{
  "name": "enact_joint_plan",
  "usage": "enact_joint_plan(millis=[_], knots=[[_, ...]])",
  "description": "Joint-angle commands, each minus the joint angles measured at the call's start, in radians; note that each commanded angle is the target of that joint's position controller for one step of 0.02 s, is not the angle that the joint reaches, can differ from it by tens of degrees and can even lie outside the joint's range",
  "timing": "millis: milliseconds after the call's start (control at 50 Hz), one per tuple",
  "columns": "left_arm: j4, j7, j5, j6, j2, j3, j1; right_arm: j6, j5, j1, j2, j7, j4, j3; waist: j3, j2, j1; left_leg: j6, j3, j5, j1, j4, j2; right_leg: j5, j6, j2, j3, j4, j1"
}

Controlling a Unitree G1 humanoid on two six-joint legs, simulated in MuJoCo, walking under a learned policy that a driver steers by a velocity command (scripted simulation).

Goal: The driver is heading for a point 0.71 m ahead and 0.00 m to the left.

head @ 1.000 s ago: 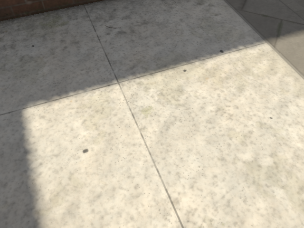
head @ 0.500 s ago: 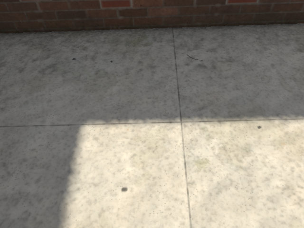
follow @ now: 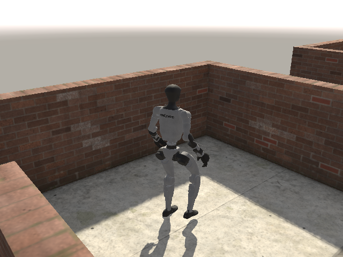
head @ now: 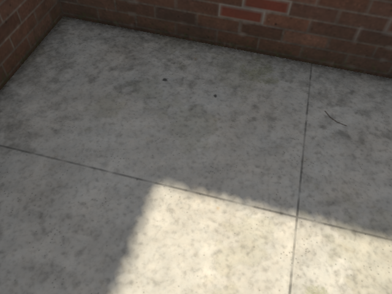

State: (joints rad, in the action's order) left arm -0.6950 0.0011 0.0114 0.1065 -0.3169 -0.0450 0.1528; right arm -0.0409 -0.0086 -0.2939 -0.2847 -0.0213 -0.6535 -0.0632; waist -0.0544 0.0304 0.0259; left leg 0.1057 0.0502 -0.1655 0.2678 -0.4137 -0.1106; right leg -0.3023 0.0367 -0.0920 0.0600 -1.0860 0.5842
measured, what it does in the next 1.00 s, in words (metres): walks ahead: right foot, then left foot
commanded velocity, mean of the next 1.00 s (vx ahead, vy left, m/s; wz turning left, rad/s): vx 0.48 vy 0.00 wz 0.22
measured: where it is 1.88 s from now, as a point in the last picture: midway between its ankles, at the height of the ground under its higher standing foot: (168, 236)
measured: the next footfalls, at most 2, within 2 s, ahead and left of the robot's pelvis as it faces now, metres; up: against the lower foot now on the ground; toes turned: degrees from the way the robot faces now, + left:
right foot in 0.28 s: +0.35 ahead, -0.13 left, +0.00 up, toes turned +11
left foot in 0.78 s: +0.60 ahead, +0.19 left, +0.00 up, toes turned +11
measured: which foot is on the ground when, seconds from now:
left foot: down 0.00-0.30, up 0.32-0.76, down 0.78-1.00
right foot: up 0.00-0.26, down 0.28-0.80, up 0.82-1.00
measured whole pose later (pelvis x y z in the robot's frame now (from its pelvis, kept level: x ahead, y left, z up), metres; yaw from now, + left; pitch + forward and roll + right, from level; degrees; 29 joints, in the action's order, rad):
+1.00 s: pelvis +0.52 +0.07 +0.01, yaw +11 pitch +1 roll +0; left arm -0.77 0.00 0.00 0.06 -0.32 -0.05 0.21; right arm -0.07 0.01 -0.28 -0.26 -0.02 -0.76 -0.04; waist -0.03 0.05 0.02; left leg 0.07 -0.03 -0.15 0.21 -0.34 -0.05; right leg -0.28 0.03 -0.08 0.03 -1.02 0.59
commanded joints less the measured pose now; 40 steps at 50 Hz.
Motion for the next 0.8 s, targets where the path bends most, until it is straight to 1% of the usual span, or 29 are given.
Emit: enact_joint_plan(millis=[20, 60, 100, 140, 180, 220, 240, 260, 280, 300, 320, 340, 360, 380, 400, 420, 440, 460, 500, 520, 560, 600, 640, 700, 720, 740, 760, 780, 800], knots=[[0.057, 0.004, 0.011, -0.007, -0.074, -0.021, 0.008, -0.023, -0.002, 0.041, -0.161, 0.023, 0.065, -0.043, 0.075, -0.066, -0.036, 0.192, 0.259, 0.266, -0.035, 0.183, 0.243, 0.121, 0.036, -0.003, -0.003, 0.127, 0.048], [0.075, 0.000, 0.009, -0.006, -0.048, -0.010, -0.076, -0.018, -0.008, 0.013, -0.167, 0.032, 0.047, -0.045, 0.059, -0.083, -0.005, 0.156, 0.223, 0.216, -0.010, 0.173, 0.205, 0.266, 0.042, 0.024, -0.006, 0.289, 0.020], [0.090, -0.009, 0.001, -0.001, -0.035, -0.003, -0.153, -0.012, -0.013, -0.018, -0.171, 0.037, 0.031, -0.046, 0.051, -0.097, 0.027, 0.128, 0.219, 0.147, 0.007, 0.160, 0.185, 0.366, 0.040, 0.059, -0.009, 0.428, -0.036], [0.105, -0.018, -0.010, 0.006, -0.044, -0.005, -0.205, -0.008, -0.017, -0.054, -0.179, 0.039, 0.011, -0.049, 0.045, -0.106, 0.048, 0.118, 0.260, 0.098, -0.008, 0.142, 0.200, 0.397, 0.034, 0.082, -0.002, 0.499, -0.074], [0.107, -0.028, -0.014, 0.013, -0.063, -0.012, -0.213, -0.005, -0.019, -0.078, -0.161, 0.040, -0.008, -0.043, 0.049, -0.117, 0.052, 0.110, 0.299, 0.067, -0.080, 0.094, 0.230, 0.385, 0.015, 0.079, 0.014, 0.554, -0.078], [0.105, -0.034, -0.014, 0.019, -0.079, -0.021, -0.196, -0.001, -0.015, -0.089, -0.153, 0.042, -0.024, -0.040, 0.046, -0.141, 0.043, 0.097, 0.340, 0.093, -0.143, 0.047, 0.261, 0.314, -0.014, 0.077, 0.013, 0.579, -0.099], [0.101, -0.034, -0.014, 0.022, -0.085, -0.026, -0.169, 0.003, -0.012, -0.085, -0.153, 0.041, -0.028, -0.041, 0.046, -0.158, 0.027, 0.089, 0.350, 0.138, -0.160, 0.020, 0.266, 0.267, -0.034, 0.081, 0.000, 0.592, -0.133], [0.084, -0.029, -0.011, 0.025, -0.095, -0.036, -0.102, 0.005, -0.011, -0.074, -0.143, 0.039, -0.028, -0.038, 0.068, -0.162, -0.011, 0.073, 0.339, 0.234, -0.164, -0.039, 0.241, 0.253, -0.062, 0.098, -0.026, 0.634, -0.226], [0.066, -0.024, 0.000, 0.030, -0.126, -0.051, 0.003, 0.004, -0.005, -0.070, -0.108, 0.035, -0.022, -0.025, 0.153, -0.141, -0.062, 0.043, 0.295, 0.303, -0.135, -0.189, 0.190, 0.268, -0.107, 0.053, 0.004, 0.630, -0.402], [0.054, -0.020, 0.013, 0.031, -0.191, -0.068, 0.154, -0.001, 0.011, -0.110, -0.066, 0.035, -0.005, -0.007, 0.306, -0.004, -0.099, -0.004, 0.217, 0.122, 0.041, -0.478, 0.111, 0.294, -0.198, -0.121, 0.207, 0.584, -0.698], [-0.003, -0.031, 0.003, 0.017, -0.229, -0.085, 0.247, -0.011, -0.021, -0.233, -0.033, 0.036, -0.012, 0.005, 0.390, 0.313, -0.068, -0.074, 0.121, -0.385, 0.365, -0.774, -0.011, 0.022, -0.340, -0.287, 0.655, 0.723, -0.937], [0.004, -0.035, -0.028, 0.014, -0.138, -0.063, 0.243, -0.016, -0.030, -0.182, -0.122, 0.037, -0.023, -0.009, 0.297, 0.185, -0.096, -0.078, 0.170, -0.391, 0.488, -0.882, 0.048, -0.202, -0.317, -0.288, 0.721, 0.784, -0.896], [0.010, -0.030, -0.027, 0.007, -0.095, -0.049, 0.186, -0.016, -0.028, -0.056, -0.157, 0.036, -0.002, -0.019, 0.164, 0.085, -0.112, -0.079, 0.142, -0.300, 0.522, -0.899, 0.085, -0.180, -0.280, -0.253, 0.574, 0.799, -0.772], [0.019, -0.028, -0.013, 0.001, -0.085, -0.041, 0.138, -0.018, -0.013, 0.016, -0.145, 0.036, 0.016, -0.015, 0.096, 0.016, -0.095, -0.079, 0.102, -0.234, 0.500, -0.869, 0.121, -0.070, -0.265, -0.213, 0.466, 0.818, -0.650], [0.015, -0.026, -0.006, -0.002, -0.069, -0.035, 0.108, -0.024, 0.000, 0.047, -0.128, 0.032, 0.028, -0.016, 0.051, 0.007, -0.072, -0.080, 0.086, -0.184, 0.481, -0.807, 0.155, 0.032, -0.265, -0.179, 0.394, 0.840, -0.566], [0.013, -0.024, 0.001, 0.000, -0.055, -0.028, 0.096, -0.026, 0.001, 0.038, -0.110, 0.027, 0.027, -0.015, 0.051, 0.036, -0.047, -0.081, 0.076, -0.154, 0.429, -0.760, 0.183, 0.108, -0.254, -0.146, 0.336, 0.859, -0.515], [0.007, -0.024, -0.002, 0.002, -0.045, -0.025, 0.094, -0.025, -0.002, 0.023, -0.092, 0.024, 0.021, -0.012, 0.057, 0.061, -0.036, -0.085, 0.060, -0.145, 0.399, -0.721, 0.191, 0.160, -0.253, -0.124, 0.293, 0.877, -0.492], [-0.002, -0.023, -0.008, 0.004, -0.048, -0.025, 0.101, -0.023, -0.002, 0.018, -0.074, 0.022, 0.017, -0.007, 0.062, 0.072, -0.031, -0.092, 0.042, -0.145, 0.388, -0.684, 0.195, 0.212, -0.260, -0.117, 0.257, 0.888, -0.478], [-0.020, -0.019, -0.018, 0.005, -0.082, -0.033, 0.120, -0.023, 0.006, 0.070, -0.050, 0.021, 0.035, 0.005, 0.047, 0.063, -0.040, -0.108, 0.017, -0.111, 0.402, -0.570, 0.206, 0.293, -0.277, -0.121, 0.202, 0.917, -0.460], [-0.027, -0.017, -0.020, 0.003, -0.098, -0.037, 0.127, -0.025, 0.009, 0.102, -0.040, 0.020, 0.043, 0.011, 0.044, 0.052, -0.049, -0.113, 0.009, -0.062, 0.397, -0.503, 0.210, 0.313, -0.276, -0.118, 0.174, 0.926, -0.457], [-0.040, -0.014, -0.024, -0.005, -0.118, -0.041, 0.143, -0.032, 0.007, 0.164, -0.026, 0.013, 0.051, 0.020, 0.039, 0.046, -0.071, -0.116, -0.006, 0.054, 0.360, -0.365, 0.203, 0.325, -0.259, -0.100, 0.117, 0.936, -0.447], [-0.057, -0.013, -0.030, -0.011, -0.130, -0.042, 0.170, -0.037, 0.001, 0.223, -0.028, 0.006, 0.059, 0.022, 0.030, 0.046, -0.093, -0.120, -0.024, 0.148, 0.306, -0.254, 0.182, 0.324, -0.243, -0.087, 0.076, 0.933, -0.438], [-0.079, -0.013, -0.035, -0.018, -0.138, -0.042, 0.211, -0.040, -0.006, 0.275, -0.038, -0.001, 0.073, 0.020, 0.021, 0.049, -0.111, -0.117, -0.030, 0.188, 0.279, -0.195, 0.168, 0.316, -0.235, -0.104, 0.074, 0.924, -0.460], [-0.102, -0.010, -0.041, -0.032, -0.151, -0.046, 0.234, -0.045, -0.010, 0.317, -0.059, -0.013, 0.094, 0.013, 0.005, 0.056, -0.103, -0.084, -0.025, 0.134, 0.266, -0.128, 0.157, 0.333, -0.214, -0.147, 0.089, 0.887, -0.532], [-0.107, -0.008, -0.041, -0.037, -0.159, -0.049, 0.233, -0.047, -0.010, 0.305, -0.070, -0.015, 0.093, 0.008, 0.011, 0.059, -0.088, -0.070, -0.030, 0.106, 0.235, -0.109, 0.151, 0.369, -0.204, -0.156, 0.090, 0.863, -0.552], [-0.108, -0.005, -0.042, -0.043, -0.167, -0.051, 0.219, -0.048, -0.007, 0.258, -0.085, -0.015, 0.082, 0.000, 0.034, 0.059, -0.052, -0.052, -0.049, 0.092, 0.155, -0.079, 0.134, 0.469, -0.189, -0.148, 0.073, 0.805, -0.556], [-0.108, -0.003, -0.042, -0.046, -0.157, -0.046, 0.214, -0.047, -0.001, 0.154, -0.117, -0.009, 0.049, -0.019, 0.098, 0.042, 0.003, -0.027, -0.071, 0.088, -0.002, -0.053, 0.110, 0.603, -0.167, -0.109, 0.033, 0.680, -0.537], [-0.097, 0.000, -0.029, -0.046, -0.122, -0.031, 0.210, -0.045, 0.004, -0.004, -0.168, 0.001, 0.012, -0.042, 0.208, 0.010, 0.074, 0.014, -0.014, 0.097, -0.242, -0.073, 0.171, 0.566, -0.132, -0.059, -0.012, 0.467, -0.429], [-0.059, -0.001, -0.007, -0.031, -0.028, 0.002, 0.277, -0.038, 0.024, -0.132, -0.274, 0.010, -0.001, -0.064, 0.364, -0.204, 0.079, 0.142, 0.364, 0.055, -0.611, -0.069, 0.429, 0.186, -0.060, 0.068, -0.083, 0.081, -0.082]])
